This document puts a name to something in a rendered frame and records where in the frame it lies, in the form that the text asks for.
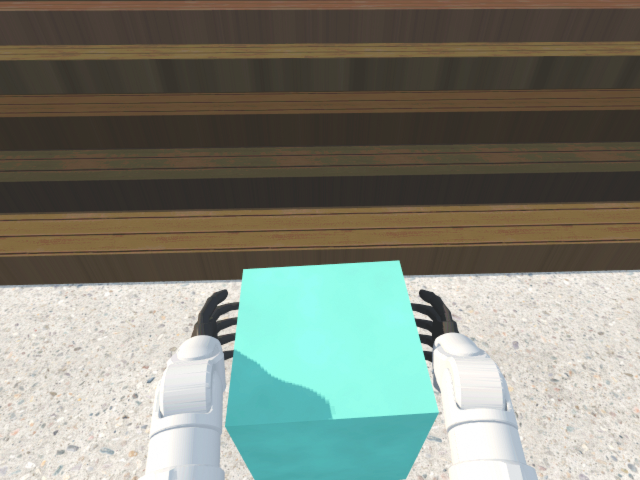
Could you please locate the right robot forearm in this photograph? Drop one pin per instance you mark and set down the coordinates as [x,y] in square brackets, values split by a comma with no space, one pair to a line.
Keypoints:
[478,412]

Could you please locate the left robot forearm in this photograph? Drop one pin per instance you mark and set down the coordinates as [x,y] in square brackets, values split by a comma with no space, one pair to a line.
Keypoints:
[186,424]

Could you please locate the robot left hand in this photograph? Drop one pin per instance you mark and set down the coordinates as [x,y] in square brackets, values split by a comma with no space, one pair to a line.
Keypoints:
[207,323]

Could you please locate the robot right hand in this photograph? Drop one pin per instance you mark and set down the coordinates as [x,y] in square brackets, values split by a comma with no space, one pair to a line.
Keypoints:
[441,316]

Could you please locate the carton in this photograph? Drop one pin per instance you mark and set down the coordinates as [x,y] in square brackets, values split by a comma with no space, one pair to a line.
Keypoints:
[329,379]

